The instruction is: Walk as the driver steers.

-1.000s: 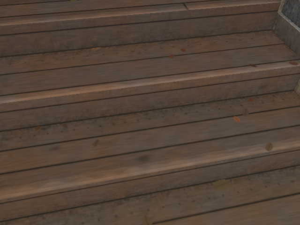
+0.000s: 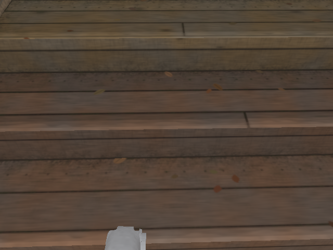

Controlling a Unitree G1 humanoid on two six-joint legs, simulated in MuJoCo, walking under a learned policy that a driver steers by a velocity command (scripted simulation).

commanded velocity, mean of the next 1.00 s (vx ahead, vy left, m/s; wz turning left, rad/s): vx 0.30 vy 0.00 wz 0.28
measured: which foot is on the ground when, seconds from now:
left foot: up 0.00-0.10, down 0.12-0.60, up 0.62-1.00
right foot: down 0.00-0.14, up 0.16-0.56, down 0.58-1.00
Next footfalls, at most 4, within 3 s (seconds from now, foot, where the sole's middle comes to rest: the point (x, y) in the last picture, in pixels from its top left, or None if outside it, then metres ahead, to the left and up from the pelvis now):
0.12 left None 0.25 0.11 -0.61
0.58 right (203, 205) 0.58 -0.08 -0.46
1.06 left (145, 214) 0.55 0.11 -0.46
1.98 left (131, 103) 0.92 0.18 -0.31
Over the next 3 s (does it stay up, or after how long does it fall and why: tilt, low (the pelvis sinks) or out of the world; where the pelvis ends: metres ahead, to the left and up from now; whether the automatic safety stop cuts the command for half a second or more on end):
stays up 1.24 0.16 0.62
